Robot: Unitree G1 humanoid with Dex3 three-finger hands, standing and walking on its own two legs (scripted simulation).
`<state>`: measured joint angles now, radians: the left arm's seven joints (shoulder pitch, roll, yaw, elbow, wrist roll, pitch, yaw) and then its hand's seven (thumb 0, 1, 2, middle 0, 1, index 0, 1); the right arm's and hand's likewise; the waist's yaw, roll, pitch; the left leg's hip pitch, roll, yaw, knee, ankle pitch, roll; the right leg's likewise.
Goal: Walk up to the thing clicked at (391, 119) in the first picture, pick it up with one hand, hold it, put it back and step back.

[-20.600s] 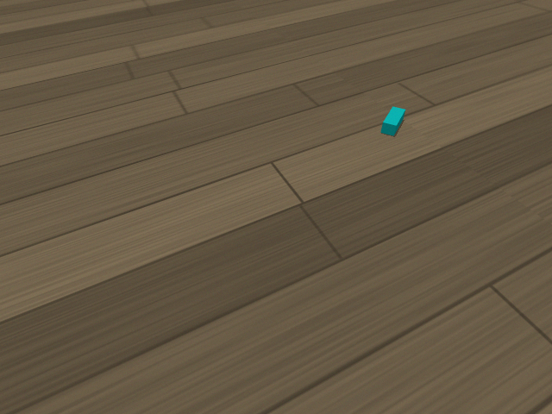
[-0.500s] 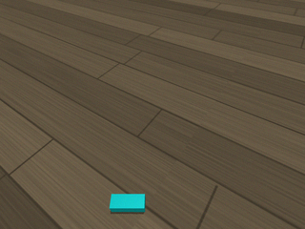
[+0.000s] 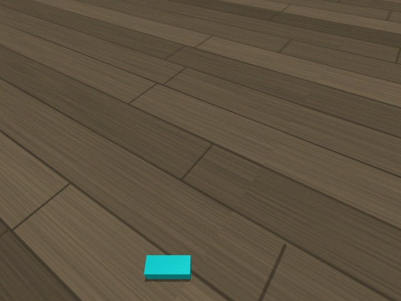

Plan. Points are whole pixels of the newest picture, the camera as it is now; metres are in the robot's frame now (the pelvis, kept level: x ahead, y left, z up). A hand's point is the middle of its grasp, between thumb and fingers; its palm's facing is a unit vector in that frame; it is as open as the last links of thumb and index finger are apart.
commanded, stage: stand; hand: left
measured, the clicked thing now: (168, 267) +0.44 +0.19 -0.74
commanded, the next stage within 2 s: walk up in 0.36 s
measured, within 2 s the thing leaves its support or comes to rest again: neither
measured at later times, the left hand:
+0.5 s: hand out of the picture +0.07 +0.25 -0.16, palm faces -0.03 -0.94 -0.35, open 7.4 cm
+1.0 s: hand out of the picture +0.12 +0.22 -0.16, palm faces -0.05 -0.94 -0.34, open 7.4 cm
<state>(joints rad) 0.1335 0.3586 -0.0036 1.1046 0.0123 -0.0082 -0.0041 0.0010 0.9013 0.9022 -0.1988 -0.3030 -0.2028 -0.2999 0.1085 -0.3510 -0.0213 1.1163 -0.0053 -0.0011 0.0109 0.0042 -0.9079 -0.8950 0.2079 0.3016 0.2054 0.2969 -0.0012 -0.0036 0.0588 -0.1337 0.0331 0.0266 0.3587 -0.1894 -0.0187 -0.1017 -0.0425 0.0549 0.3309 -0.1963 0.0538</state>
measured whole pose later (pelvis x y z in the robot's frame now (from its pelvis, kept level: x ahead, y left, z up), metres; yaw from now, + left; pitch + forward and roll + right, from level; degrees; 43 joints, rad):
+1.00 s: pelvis +0.02 -0.04 -0.01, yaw -2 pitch -2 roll +0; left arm 0.14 0.36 0.04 1.00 0.02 0.03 -0.02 0.00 0.90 0.90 -0.20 -0.30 -0.20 -0.30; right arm 0.16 -0.37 -0.04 1.04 -0.01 -0.01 -0.02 0.00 -0.91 -0.89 0.21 0.30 0.21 0.30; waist -0.01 -0.01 0.05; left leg -0.13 0.10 0.05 0.43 -0.27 -0.07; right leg -0.14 0.03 0.07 0.46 -0.29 -0.01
